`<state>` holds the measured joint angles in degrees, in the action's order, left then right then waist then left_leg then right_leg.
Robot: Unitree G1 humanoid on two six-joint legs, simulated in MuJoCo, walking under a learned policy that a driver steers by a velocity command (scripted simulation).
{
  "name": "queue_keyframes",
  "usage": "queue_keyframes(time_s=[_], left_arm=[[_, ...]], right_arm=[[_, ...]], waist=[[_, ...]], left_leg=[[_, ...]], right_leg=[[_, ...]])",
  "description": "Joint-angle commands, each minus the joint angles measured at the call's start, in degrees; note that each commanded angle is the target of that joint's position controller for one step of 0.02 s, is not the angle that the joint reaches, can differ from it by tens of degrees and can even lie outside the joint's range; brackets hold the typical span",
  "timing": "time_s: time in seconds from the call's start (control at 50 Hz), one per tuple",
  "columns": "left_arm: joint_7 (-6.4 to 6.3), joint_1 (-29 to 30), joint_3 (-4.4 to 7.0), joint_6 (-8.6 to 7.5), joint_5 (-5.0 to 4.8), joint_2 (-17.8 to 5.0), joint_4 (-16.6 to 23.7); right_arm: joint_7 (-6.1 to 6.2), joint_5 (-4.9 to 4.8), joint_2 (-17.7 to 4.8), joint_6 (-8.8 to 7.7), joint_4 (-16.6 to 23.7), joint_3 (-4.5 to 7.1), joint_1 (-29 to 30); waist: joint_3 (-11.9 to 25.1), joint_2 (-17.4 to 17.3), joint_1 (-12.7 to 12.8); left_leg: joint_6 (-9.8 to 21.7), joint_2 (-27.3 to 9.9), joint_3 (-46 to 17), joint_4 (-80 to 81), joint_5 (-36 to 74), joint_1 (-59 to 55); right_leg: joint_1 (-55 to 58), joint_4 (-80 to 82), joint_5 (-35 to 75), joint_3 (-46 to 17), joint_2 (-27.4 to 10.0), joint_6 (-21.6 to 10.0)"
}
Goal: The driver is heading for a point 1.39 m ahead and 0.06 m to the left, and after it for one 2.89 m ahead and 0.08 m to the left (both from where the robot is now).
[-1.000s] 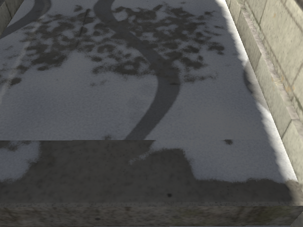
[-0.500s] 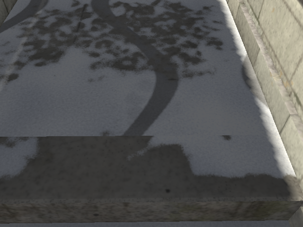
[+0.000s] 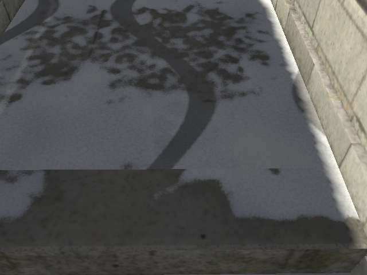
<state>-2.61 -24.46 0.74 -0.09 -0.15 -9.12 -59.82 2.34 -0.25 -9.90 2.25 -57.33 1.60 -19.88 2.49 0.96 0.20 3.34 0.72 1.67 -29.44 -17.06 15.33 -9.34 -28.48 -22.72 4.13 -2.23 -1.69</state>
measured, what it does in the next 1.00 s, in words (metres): climbs: left foot 0.17 m higher, then right foot 0.17 m higher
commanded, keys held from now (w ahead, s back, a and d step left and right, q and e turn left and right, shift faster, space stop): w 1.00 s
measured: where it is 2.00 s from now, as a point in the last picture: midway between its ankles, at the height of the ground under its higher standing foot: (130, 114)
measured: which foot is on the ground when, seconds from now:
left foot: down 0.00-0.10, up 0.12-0.42, down 0.44-1.00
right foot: down 0.00-0.46, up 0.48-0.96, down 0.98-1.00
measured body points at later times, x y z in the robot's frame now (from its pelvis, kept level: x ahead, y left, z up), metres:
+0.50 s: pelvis +0.19 +0.13 +0.03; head +0.21 +0.15 +0.48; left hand +0.13 +0.37 -0.13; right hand +0.42 -0.04 -0.03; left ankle +0.30 +0.25 -0.57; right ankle -0.03 -0.10 -0.60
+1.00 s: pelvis +0.46 +0.18 +0.21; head +0.49 +0.21 +0.65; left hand +0.72 +0.31 +0.14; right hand +0.33 +0.00 +0.08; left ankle +0.31 +0.25 -0.54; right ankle +0.60 +0.12 -0.41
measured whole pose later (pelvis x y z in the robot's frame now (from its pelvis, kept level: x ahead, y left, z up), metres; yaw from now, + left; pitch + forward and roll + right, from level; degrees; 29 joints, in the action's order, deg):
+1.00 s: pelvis +0.46 +0.18 +0.21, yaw +3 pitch +5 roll -5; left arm 4.5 4.6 -7.3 -4.2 -1.1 -4.7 -37.8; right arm 1.6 1.0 -3.3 -3.5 -64.4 -3.9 -34.2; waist 2.8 -0.8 -1.6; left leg 3.8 -4.5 4.3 -10.7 -6.6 -2.7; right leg -52.2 -69.1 -23.9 14.9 1.3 -9.3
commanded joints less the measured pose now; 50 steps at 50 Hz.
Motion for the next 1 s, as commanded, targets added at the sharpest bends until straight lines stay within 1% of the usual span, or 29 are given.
queue_keyframes(time_s=[0.02,0.1,0.16,0.2,0.24,0.3,0.34,0.36,0.38,0.4,0.42,0.44,0.46,0.48,0.5,0.52,0.54,0.58,0.6,0.64,0.7,0.78,0.82,0.86,0.88,0.92,0.94,0.98,1.0], left_arm=[[-0.31,-3.24,0.77,-1.05,0.23,-4.00,2.21],[0.13,-7.23,1.84,-2.38,-0.51,-7.11,1.69],[-0.09,-15.14,3.85,-1.75,-0.61,-11.66,-0.58],[-0.77,-18.47,4.26,-2.52,0.99,-12.87,-0.96],[-0.93,-18.53,2.54,-4.39,1.87,-8.54,-2.03],[-0.79,-12.30,0.09,-3.81,1.23,-4.57,-1.45],[-1.20,0.90,0.58,-3.75,-0.61,-9.23,2.83],[-1.65,3.33,0.90,-3.92,-1.59,-10.51,3.40],[-1.55,-1.11,2.06,-4.22,-2.69,-15.06,3.07],[0.23,-7.19,2.23,-5.85,-1.46,-17.56,1.98],[1.52,-5.91,3.47,-6.15,-0.32,-23.15,1.98],[1.68,-4.09,4.28,-4.90,-2.09,-23.98,2.02],[2.44,-2.19,1.95,-5.61,-1.42,-12.88,5.90],[4.32,-6.56,1.38,-6.95,-0.57,-6.20,4.72],[5.64,-3.79,1.38,-7.41,-1.50,-1.49,7.19],[6.18,5.22,0.50,-6.91,-1.27,0.88,12.74],[5.97,10.07,0.01,-6.84,-0.19,0.20,15.54],[5.98,8.16,-1.59,-5.85,-1.67,1.53,15.92],[6.25,5.99,-2.15,-5.49,-1.96,1.96,15.46],[6.28,6.01,-3.78,-4.85,-1.16,3.90,15.62],[5.66,12.19,-4.88,-3.40,-0.92,4.00,16.43],[4.30,24.84,-7.52,-3.32,-1.07,5.45,24.15],[4.20,35.80,-8.90,-3.78,-2.12,5.41,27.46],[5.02,39.37,-9.34,-4.18,-1.77,4.98,29.18],[6.09,40.85,-9.11,-4.35,-1.85,4.59,29.81],[6.82,38.82,-7.93,-5.53,-1.33,2.69,29.78],[6.86,35.36,-6.66,-5.44,-1.40,0.79,29.01],[6.76,19.23,-3.26,-4.67,-1.32,-5.99,24.10],[7.40,6.57,-1.68,-4.30,0.35,-9.80,19.60]], right_arm=[[-0.24,0.23,-6.71,-1.53,3.89,1.54,1.35],[-1.25,-0.74,-3.94,-3.29,5.67,0.15,4.29],[-2.15,-0.85,-2.30,-5.60,4.96,-0.91,5.66],[-2.38,-3.54,-1.70,-6.55,9.15,-1.43,14.03],[-1.83,-4.96,1.44,-7.15,17.20,-3.42,23.10],[-4.63,-3.48,5.57,-7.82,26.17,-7.44,26.20],[-6.11,-1.79,7.37,-7.04,31.38,-10.14,24.18],[-6.20,-0.91,6.09,-7.24,33.66,-10.60,24.48],[-6.07,-1.37,5.11,-7.87,33.51,-10.43,23.14],[-5.10,-2.11,-0.29,-8.12,29.06,-6.04,12.76],[-3.40,-2.01,-7.87,-7.30,24.98,-1.67,-0.77],[-2.31,-0.54,-14.49,-5.70,20.82,1.36,-7.28],[-1.87,2.39,-24.74,-4.30,14.83,3.75,-12.52],[-0.92,3.54,-23.13,-3.52,11.94,2.90,-14.51],[-2.05,1.92,-17.22,-3.54,11.40,1.40,-8.80],[-3.39,-0.30,-12.17,-3.39,8.15,0.73,-4.55],[-4.60,0.27,-7.05,-4.34,5.23,0.19,-1.41],[-5.37,2.81,3.19,-5.98,2.06,-2.21,2.32],[-5.46,2.48,5.11,-6.24,0.24,-2.64,0.82],[-5.89,2.23,5.85,-6.45,-1.01,-3.22,-0.25],[-5.66,4.95,4.33,-6.68,-1.10,-4.41,-0.62],[-4.79,1.78,0.54,-6.03,-3.31,-4.82,-8.55],[-2.39,1.22,-1.51,-6.25,-4.57,-4.42,-17.92],[-0.24,0.24,-3.25,-5.67,-6.71,-3.82,-23.92],[-0.20,-0.10,-2.52,-5.81,-7.21,-3.99,-21.77],[-0.57,-0.19,-3.84,-6.30,-6.97,-4.33,-22.32],[-0.32,1.09,-7.94,-6.33,-7.31,-3.38,-23.71],[0.18,1.25,-12.69,-5.93,-5.86,-1.91,-15.50],[0.06,2.40,-12.65,-6.79,-3.21,-1.75,-11.09]], waist=[[-8.94,-1.06,0.70],[-6.68,4.67,1.87],[-7.06,8.95,4.96],[-9.85,9.27,7.53],[-10.98,7.34,7.77],[-13.68,0.59,3.22],[-16.30,-0.89,-4.74],[-15.50,-3.03,-6.98],[-8.05,-0.68,-7.09],[6.17,3.93,-9.59],[13.92,9.37,-16.86],[17.60,12.13,-21.00],[16.66,-13.91,-14.17],[23.82,-26.28,-9.05],[18.08,-19.41,-6.13],[6.49,-12.76,-3.28],[-0.85,-8.23,-1.96],[-4.15,-8.00,2.20],[-4.31,-6.22,3.43],[-5.23,-3.65,5.43],[-6.59,-2.32,4.45],[-8.91,-2.17,1.29],[-7.36,-4.61,-4.83],[-4.96,-5.22,-6.21],[-2.00,-9.12,-4.58],[5.43,-9.50,-0.78],[8.00,-15.11,1.92],[10.68,-21.92,11.50],[18.04,-17.45,15.63]], left_leg=[[6.26,-5.10,-9.04,6.52,-15.82,7.96],[4.76,-1.08,-3.78,-4.62,-9.39,15.50],[0.06,-0.51,2.16,-26.43,-3.29,30.48],[-4.64,-3.89,-5.74,-68.16,-22.43,53.38],[-4.81,-5.06,-14.48,-100.44,-33.03,79.86],[-1.01,-8.11,-13.76,-102.39,-32.22,87.87],[-1.70,-12.63,-4.82,-77.45,-17.97,66.42],[-1.04,-12.77,1.65,-61.98,-5.05,39.39],[-0.29,-7.96,8.83,-51.09,-1.49,10.56],[0.65,1.31,13.55,-56.42,-2.78,-13.25],[2.01,3.39,9.34,-49.91,-3.04,-17.64],[4.11,3.10,1.70,-33.75,-5.86,-16.15],[10.65,-10.26,-32.44,-8.61,-6.79,-18.60],[12.41,-19.37,-61.96,14.20,-17.59,-15.57],[8.58,-20.19,-62.19,16.93,-34.92,-8.72],[5.36,-17.94,-53.37,14.83,-40.61,-0.05],[4.60,-16.75,-41.88,10.34,-34.46,6.07],[3.14,-14.90,-28.72,6.20,-20.14,13.83],[2.86,-14.33,-24.45,6.92,-13.37,11.90],[1.10,-13.36,-14.03,6.64,-4.17,10.05],[1.61,-13.06,-5.05,9.99,2.59,14.41],[0.23,-10.84,-1.12,14.77,1.21,11.46],[3.78,-13.53,-5.86,24.97,2.08,7.76],[3.75,-14.59,-7.51,27.15,9.47,-6.73],[3.65,-15.29,-4.24,31.04,23.93,-7.52],[2.63,-12.40,3.28,22.53,76.49,-9.60],[4.03,-14.63,1.74,18.12,95.79,-15.70],[5.88,-17.98,0.25,2.69,109.62,-29.30],[7.86,-16.90,-0.43,-9.72,104.88,-19.23]], right_leg=[[-8.52,4.21,-5.77,-5.20,-3.13,-6.17],[-0.46,8.74,-4.79,-13.17,-7.28,-9.98],[13.34,13.05,10.35,-28.66,-19.50,-17.58],[22.73,16.66,21.48,-34.24,-27.45,-20.34],[33.61,13.26,26.30,-27.73,-26.25,-14.68],[24.20,17.80,16.69,-16.68,-22.43,-6.96],[-6.02,29.22,5.09,-5.02,-15.52,-4.53],[-26.01,36.79,6.01,0.54,-12.12,-5.54],[-35.36,37.05,24.41,2.01,-8.46,-7.42],[-28.48,23.81,75.13,2.22,-8.99,-8.53],[-15.05,10.29,98.35,0.29,-10.08,-6.46],[-3.84,-4.72,99.01,-2.84,-10.31,-2.88],[-12.67,-28.81,43.71,-7.23,0.53,1.69],[-17.58,-57.74,13.08,-17.87,9.17,0.38],[-24.35,-74.35,15.34,-22.17,8.87,-1.55],[-31.82,-78.85,17.34,-17.88,7.28,-3.51],[-37.90,-81.84,19.87,-16.23,5.80,-5.60],[-40.94,-91.71,22.46,-18.82,5.29,-9.33],[-45.03,-94.40,22.93,-19.39,5.69,-10.46],[-54.30,-94.81,25.48,-19.70,5.47,-11.31],[-62.88,-102.87,29.23,-13.49,7.01,-7.76],[-71.87,-89.58,25.26,-7.85,4.15,-4.61],[-71.17,-80.43,21.01,2.44,1.85,-2.28],[-71.97,-71.67,18.17,7.18,-3.26,-1.71],[-60.16,-61.16,17.27,9.01,-4.67,-4.13],[-35.25,-47.95,7.97,15.25,2.91,-7.87],[-29.87,-44.47,0.13,15.29,6.29,-8.30],[-24.89,-30.15,-3.68,5.06,6.21,-10.73],[-7.72,-28.87,-0.10,-7.90,0.30,-13.61]])
Velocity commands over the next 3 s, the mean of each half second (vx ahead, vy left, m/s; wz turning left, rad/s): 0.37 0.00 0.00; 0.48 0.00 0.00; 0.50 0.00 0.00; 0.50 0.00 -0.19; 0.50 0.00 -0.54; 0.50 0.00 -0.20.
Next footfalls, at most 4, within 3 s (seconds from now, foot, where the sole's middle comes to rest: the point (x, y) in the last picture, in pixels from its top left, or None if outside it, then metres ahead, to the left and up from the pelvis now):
0.44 left None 0.33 0.26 -0.61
0.98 right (156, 200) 0.64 0.11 -0.44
1.54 left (91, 134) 0.92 0.37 -0.44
2.12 right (160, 82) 1.23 0.13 -0.44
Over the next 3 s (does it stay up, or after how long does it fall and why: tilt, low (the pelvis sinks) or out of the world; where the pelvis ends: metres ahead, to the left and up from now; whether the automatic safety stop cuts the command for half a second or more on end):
stays up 1.52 0.12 0.34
